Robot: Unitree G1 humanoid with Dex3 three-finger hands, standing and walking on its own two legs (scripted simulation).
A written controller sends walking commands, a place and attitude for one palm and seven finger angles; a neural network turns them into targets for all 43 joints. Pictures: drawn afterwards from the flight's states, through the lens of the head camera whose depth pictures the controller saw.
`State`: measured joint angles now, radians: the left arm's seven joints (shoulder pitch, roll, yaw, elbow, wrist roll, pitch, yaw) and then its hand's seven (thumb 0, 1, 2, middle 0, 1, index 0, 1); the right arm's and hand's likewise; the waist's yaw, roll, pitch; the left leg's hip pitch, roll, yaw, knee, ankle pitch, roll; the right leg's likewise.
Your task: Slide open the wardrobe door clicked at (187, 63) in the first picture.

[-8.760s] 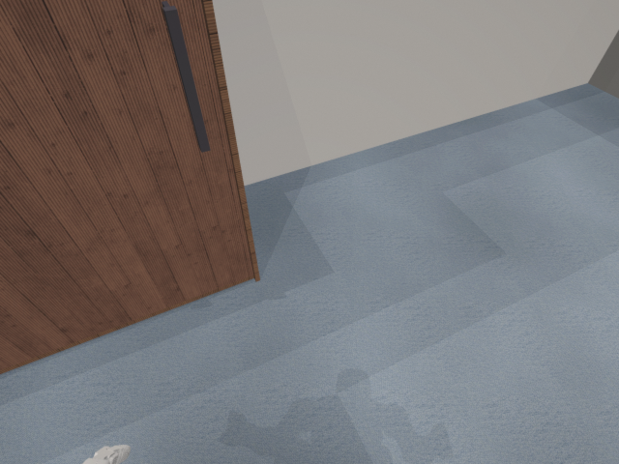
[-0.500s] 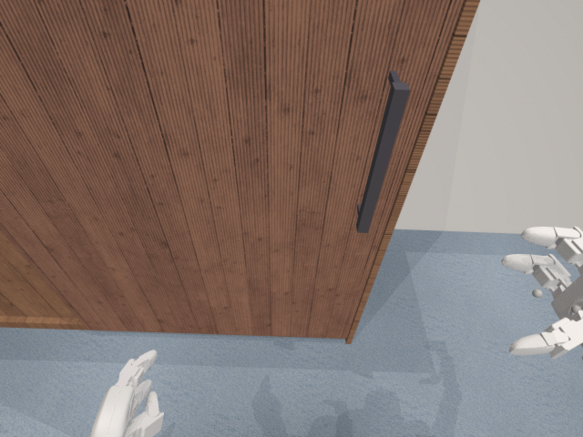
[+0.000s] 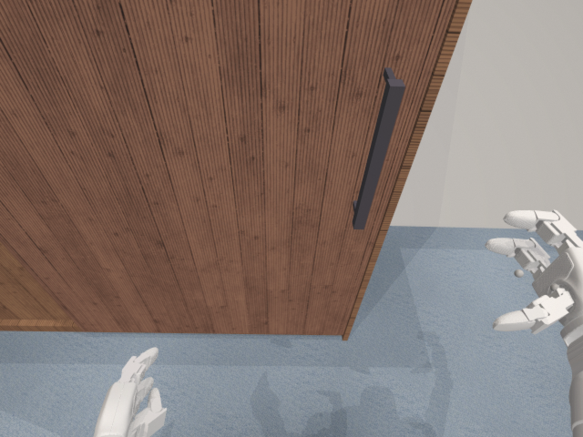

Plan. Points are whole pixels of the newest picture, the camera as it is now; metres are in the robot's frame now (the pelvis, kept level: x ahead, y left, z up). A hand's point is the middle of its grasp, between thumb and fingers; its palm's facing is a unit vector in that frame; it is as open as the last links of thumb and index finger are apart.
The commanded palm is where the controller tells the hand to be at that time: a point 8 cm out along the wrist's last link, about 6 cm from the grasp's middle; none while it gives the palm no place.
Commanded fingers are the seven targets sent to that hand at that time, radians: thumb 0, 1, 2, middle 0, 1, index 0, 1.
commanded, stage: move the hooked fingers beside the handle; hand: right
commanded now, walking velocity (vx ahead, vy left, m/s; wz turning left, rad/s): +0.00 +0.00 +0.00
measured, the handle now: (371, 159) +0.55 -0.12 +0.09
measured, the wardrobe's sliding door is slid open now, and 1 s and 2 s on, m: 0.00 0.00 0.00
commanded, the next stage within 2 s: none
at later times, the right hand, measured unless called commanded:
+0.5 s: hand (475, 231) +0.37 -0.23 +0.12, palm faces +0.01 +1.00 -0.01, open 14.0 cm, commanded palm +0.34 -0.28 +0.12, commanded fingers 0.00 0.50 -0.30 0.30 1.20 0.30 1.20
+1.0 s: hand (444, 198) +0.43 -0.21 +0.12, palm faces +0.00 +1.00 +0.01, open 14.0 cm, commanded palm +0.41 -0.26 +0.12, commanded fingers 0.00 0.50 -0.30 0.30 1.20 0.30 1.20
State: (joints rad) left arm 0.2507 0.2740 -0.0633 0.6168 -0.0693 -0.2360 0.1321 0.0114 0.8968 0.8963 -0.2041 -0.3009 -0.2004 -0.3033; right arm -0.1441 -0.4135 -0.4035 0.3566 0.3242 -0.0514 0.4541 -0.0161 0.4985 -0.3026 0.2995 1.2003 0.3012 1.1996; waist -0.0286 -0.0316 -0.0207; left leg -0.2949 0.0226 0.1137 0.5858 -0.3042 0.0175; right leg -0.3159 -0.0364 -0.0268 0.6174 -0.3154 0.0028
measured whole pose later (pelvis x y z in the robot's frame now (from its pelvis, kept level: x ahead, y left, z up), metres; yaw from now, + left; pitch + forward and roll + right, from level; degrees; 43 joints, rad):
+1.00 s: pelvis +0.01 -0.01 +0.00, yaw +2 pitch +7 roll +1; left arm 0.34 0.27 -0.04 0.65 -0.06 -0.08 0.08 0.01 0.90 0.90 -0.20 -0.30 -0.20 -0.30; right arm -0.61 -0.42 -0.35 0.85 0.20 -0.19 0.30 -0.02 0.50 -0.30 0.30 1.20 0.30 1.20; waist 0.06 -0.01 -0.05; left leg -0.44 0.02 0.08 0.63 -0.31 0.01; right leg -0.44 -0.04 -0.06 0.66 -0.33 -0.01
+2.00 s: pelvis +0.01 -0.01 -0.01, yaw +3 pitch +12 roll +1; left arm 0.37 0.26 -0.03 0.63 -0.03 0.01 0.04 0.00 0.90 0.90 -0.20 -0.30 -0.20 -0.30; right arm -0.79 -0.43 -0.35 1.03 0.14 -0.26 0.23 -0.02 0.50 -0.30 0.30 1.20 0.30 1.20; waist 0.10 -0.01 -0.09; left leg -0.55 0.01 0.07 0.69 -0.33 0.00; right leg -0.56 -0.05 -0.07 0.74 -0.37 -0.01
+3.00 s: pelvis +0.00 +0.00 -0.02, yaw +3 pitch +12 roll +1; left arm 0.39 0.26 -0.03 0.65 -0.02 0.00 0.03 0.00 0.90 0.90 -0.20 -0.30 -0.20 -0.30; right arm -0.90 -0.41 -0.33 1.14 0.10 -0.29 0.15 -0.02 0.50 -0.30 0.30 1.20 0.30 1.20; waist 0.13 -0.02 -0.07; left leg -0.59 0.00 0.07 0.71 -0.33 0.02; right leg -0.59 -0.06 -0.06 0.74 -0.36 0.00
